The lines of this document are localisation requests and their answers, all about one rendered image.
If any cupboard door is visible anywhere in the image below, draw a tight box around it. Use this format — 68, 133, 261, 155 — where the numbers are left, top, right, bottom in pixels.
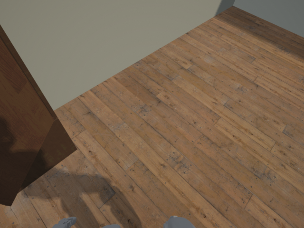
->
0, 38, 54, 206

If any right robot thigh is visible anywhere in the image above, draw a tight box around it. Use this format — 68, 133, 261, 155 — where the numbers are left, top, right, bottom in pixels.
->
163, 217, 195, 228

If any robot left hand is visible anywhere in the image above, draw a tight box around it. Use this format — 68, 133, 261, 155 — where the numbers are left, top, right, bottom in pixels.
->
52, 217, 76, 228

